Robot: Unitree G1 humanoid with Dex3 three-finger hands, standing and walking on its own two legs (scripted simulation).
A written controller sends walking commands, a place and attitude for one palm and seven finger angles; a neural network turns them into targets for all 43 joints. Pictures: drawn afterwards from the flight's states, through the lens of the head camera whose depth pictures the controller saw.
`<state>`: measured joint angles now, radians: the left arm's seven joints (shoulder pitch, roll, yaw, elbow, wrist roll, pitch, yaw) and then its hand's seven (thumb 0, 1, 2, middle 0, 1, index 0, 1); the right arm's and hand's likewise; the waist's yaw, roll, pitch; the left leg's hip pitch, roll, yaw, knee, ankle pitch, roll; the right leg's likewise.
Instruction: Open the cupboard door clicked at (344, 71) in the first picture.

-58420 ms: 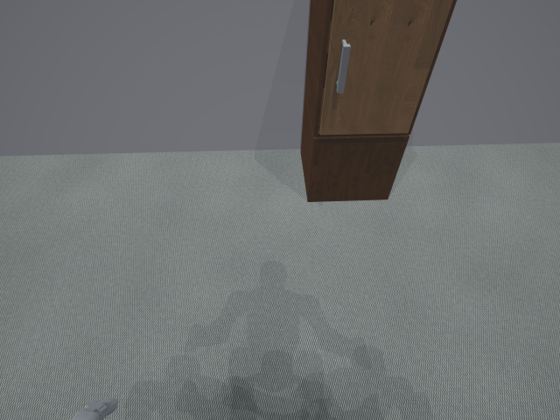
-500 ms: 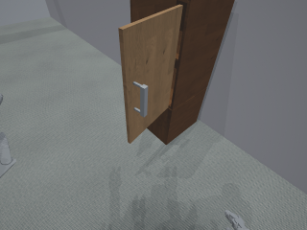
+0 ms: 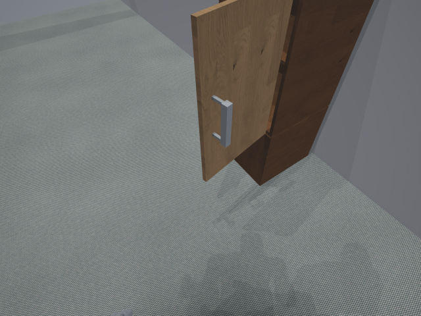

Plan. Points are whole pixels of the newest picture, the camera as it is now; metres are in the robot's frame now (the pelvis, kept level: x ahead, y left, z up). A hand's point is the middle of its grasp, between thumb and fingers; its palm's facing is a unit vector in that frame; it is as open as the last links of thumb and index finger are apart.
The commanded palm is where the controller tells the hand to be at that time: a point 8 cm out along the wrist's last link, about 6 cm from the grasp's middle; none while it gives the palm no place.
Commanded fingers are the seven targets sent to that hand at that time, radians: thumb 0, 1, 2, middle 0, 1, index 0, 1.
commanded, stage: let the arm hang, fingers relaxed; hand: left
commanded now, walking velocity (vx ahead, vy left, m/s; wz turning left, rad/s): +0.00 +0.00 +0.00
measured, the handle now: (220, 122) +0.63 +0.00 -0.03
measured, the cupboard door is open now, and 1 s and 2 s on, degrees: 100 100 100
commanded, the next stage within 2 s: look to check the result in 0.80 s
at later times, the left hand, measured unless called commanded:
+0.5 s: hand out of the picture +0.03 +0.22 -0.14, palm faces +0.02 -0.96 -0.27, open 7.3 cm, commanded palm none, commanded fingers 0.00 0.90 0.90 -0.20 -0.30 -0.20 -0.30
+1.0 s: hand out of the picture +0.06 +0.22 -0.14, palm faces -0.01 -0.97 -0.26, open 7.3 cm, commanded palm none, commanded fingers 0.00 0.90 0.90 -0.20 -0.30 -0.20 -0.30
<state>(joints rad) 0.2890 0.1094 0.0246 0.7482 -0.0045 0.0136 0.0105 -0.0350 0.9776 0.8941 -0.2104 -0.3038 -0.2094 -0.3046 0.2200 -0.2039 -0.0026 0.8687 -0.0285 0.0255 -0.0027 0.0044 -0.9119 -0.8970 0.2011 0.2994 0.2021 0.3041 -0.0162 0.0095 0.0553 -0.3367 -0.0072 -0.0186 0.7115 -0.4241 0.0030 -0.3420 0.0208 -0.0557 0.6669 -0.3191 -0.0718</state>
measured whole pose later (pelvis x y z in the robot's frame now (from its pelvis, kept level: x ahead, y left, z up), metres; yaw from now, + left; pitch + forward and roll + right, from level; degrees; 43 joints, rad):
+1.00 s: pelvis +0.01 +0.02 +0.02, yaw -2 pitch -1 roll +0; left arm 0.17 0.22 0.02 1.15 0.00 -0.01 0.01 0.01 0.91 0.90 -0.20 -0.30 -0.20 -0.30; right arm 0.21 -0.22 -0.01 1.14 -0.02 -0.01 -0.02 0.00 -0.91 -0.90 0.20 0.30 0.20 0.30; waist -0.01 0.02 0.06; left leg -0.10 -0.01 0.03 0.34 -0.22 0.01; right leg -0.17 0.03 -0.02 0.35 -0.17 -0.04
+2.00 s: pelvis +0.05 +0.01 +0.03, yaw -2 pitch +0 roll +0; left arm 0.11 0.28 0.02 1.13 0.00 -0.02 0.01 0.01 0.91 0.90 -0.21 -0.30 -0.21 -0.30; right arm 0.14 -0.28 0.00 1.14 -0.02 0.00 -0.02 0.00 -0.91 -0.90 0.20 0.30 0.20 0.30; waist -0.01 0.02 0.06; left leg -0.05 0.00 0.02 0.29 -0.24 0.00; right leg -0.11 0.05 -0.03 0.31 -0.19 -0.05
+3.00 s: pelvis +0.04 +0.01 +0.03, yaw -2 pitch -1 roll +0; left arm 0.11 0.29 0.01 1.14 0.00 -0.02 0.01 0.01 0.91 0.90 -0.21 -0.30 -0.21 -0.30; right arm 0.14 -0.29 0.00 1.14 -0.02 -0.01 -0.01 0.00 -0.91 -0.90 0.20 0.30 0.20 0.30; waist -0.01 0.01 0.06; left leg -0.04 0.00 0.03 0.27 -0.22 0.00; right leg -0.10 0.05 -0.02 0.29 -0.18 -0.05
